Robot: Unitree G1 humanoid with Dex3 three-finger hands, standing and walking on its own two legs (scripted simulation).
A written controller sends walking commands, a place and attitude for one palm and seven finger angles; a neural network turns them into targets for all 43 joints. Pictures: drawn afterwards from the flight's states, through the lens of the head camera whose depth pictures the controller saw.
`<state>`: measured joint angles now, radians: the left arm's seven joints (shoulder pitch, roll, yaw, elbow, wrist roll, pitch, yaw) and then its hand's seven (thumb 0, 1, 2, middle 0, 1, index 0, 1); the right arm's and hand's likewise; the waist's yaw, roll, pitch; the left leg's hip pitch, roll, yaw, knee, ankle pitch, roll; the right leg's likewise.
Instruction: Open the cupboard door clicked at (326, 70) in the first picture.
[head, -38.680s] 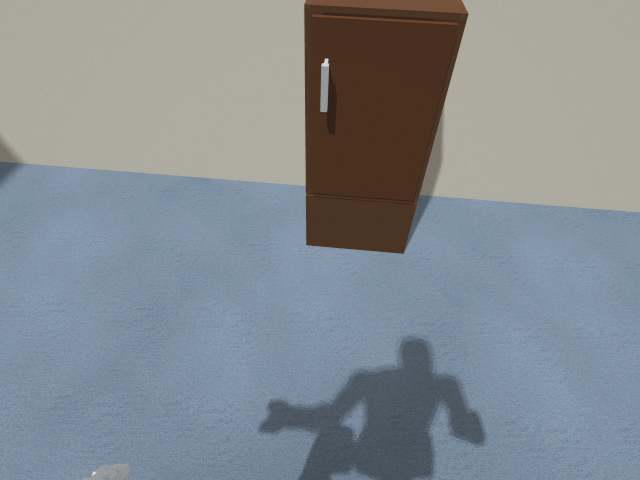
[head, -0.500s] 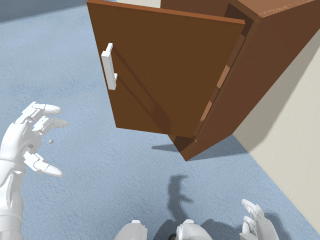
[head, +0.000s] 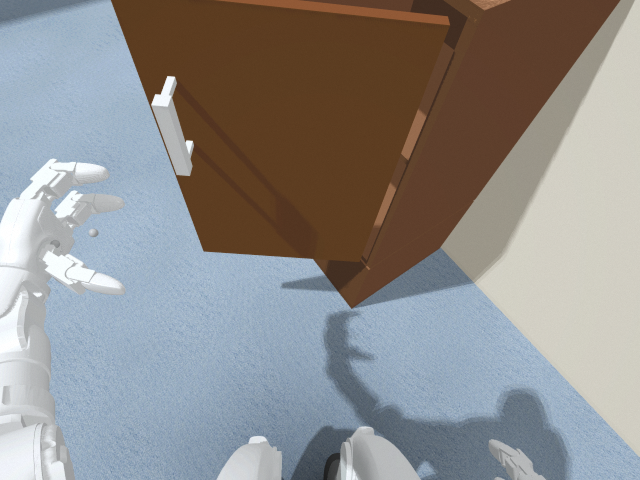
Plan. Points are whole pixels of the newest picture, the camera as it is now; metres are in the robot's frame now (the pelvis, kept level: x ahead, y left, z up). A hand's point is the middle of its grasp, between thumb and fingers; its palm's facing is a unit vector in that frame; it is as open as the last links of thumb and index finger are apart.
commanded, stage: move the hooked fingers beside the handle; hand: left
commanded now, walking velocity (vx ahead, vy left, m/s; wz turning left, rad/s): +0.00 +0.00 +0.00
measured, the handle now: (177, 128) +0.57 +0.21 +0.04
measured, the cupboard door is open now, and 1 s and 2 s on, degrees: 52 52 52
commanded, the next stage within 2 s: slide the fingers in behind the handle in 1.66 s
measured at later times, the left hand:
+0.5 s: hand (114, 180) +0.47 +0.27 +0.05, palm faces -0.02 -1.00 -0.02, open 13.9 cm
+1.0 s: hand (125, 151) +0.52 +0.27 +0.05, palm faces -0.03 -1.00 -0.02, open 13.9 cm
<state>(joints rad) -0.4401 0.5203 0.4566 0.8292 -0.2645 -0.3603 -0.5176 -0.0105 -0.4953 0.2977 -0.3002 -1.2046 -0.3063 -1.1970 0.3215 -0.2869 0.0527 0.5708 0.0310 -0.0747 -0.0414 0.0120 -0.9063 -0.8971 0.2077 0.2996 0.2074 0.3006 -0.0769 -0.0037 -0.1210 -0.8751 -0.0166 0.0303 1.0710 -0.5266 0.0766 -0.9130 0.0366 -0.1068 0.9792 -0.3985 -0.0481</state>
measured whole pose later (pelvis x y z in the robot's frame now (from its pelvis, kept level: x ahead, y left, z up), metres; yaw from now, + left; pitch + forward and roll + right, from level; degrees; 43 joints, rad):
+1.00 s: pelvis +0.00 +0.01 -0.02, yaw -2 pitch +26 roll -6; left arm -0.93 0.78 0.52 1.24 -0.10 -0.37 -0.49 -0.01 -0.49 0.30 -0.30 -1.20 -0.30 -1.20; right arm 0.40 -0.30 0.08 0.57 -0.01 0.08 -0.01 0.01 -0.91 -0.90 0.21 0.30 0.21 0.30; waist -0.21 0.02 -0.10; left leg -1.07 0.01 0.02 1.16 -0.55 0.09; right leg -1.09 0.06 -0.12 1.01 -0.39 -0.04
